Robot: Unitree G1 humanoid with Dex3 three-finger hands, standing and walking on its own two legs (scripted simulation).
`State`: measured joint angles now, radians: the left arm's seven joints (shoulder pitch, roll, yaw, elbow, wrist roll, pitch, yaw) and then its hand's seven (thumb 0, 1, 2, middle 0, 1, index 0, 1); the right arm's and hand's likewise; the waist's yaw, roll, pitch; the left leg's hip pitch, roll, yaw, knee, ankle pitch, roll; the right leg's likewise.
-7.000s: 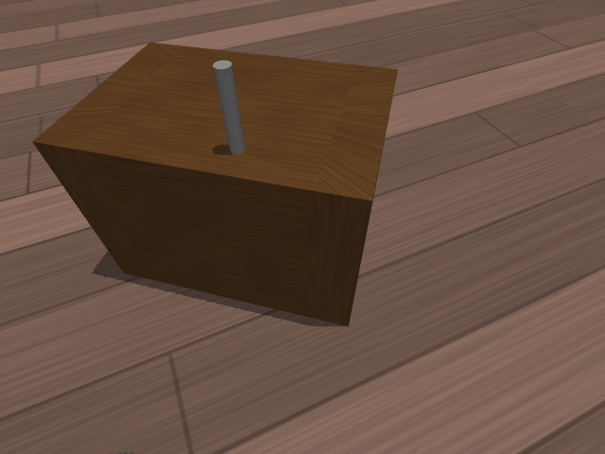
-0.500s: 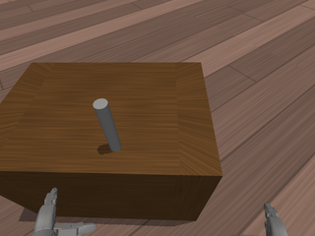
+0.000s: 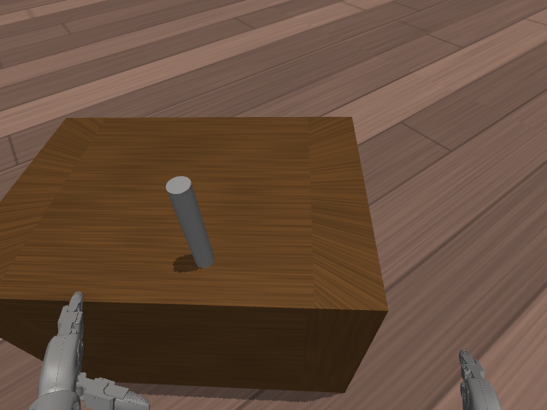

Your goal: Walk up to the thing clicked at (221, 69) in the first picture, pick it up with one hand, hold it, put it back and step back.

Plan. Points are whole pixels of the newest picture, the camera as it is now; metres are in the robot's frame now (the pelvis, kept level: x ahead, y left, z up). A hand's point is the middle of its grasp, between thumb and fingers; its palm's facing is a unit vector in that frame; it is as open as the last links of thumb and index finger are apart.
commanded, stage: rise first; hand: left
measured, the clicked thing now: (193, 227) +0.42 +0.19 -0.02
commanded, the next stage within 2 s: go down in 0.44 s
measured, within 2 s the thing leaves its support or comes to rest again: neither
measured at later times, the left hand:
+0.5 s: hand (91, 359) +0.17 +0.27 +0.02, palm faces +0.32 -0.87 -0.38, open 17.5 cm
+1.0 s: hand (79, 301) +0.24 +0.31 +0.03, palm faces +0.29 -0.94 -0.19, open 17.5 cm
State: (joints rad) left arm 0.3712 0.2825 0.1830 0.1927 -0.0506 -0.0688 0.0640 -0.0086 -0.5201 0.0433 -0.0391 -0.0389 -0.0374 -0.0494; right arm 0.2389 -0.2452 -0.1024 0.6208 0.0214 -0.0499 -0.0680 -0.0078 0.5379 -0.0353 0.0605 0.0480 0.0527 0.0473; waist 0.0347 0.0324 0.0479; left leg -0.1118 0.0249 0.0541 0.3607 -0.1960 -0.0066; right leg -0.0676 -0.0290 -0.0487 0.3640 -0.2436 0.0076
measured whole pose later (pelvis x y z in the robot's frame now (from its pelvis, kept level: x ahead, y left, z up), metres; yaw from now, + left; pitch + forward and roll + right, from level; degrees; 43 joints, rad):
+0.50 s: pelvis -0.01 +0.00 +0.00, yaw +1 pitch -4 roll +0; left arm 0.40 0.30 0.24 0.12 -0.05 -0.14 0.04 -0.01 -0.55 0.06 -0.04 -0.04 -0.04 -0.05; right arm 0.22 -0.24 -0.11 0.65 0.02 -0.06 -0.07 -0.01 0.54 -0.04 0.06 0.05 0.05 0.05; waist 0.04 0.03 0.06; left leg -0.10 0.02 0.04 0.34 -0.18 -0.01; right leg -0.06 -0.03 -0.06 0.36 -0.24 0.00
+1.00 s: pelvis -0.02 +0.00 -0.01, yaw +1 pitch +0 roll +0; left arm 0.01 0.41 0.41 0.53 -0.17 -0.28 -0.22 -0.01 -0.55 0.02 -0.06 -0.05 -0.08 -0.05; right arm 0.15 -0.25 -0.11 0.73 0.02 -0.08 -0.07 -0.01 0.52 -0.05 0.06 0.05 0.05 0.05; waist 0.00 0.00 0.01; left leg -0.28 0.02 0.03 0.51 -0.23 0.00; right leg -0.21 -0.03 -0.07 0.49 -0.28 0.01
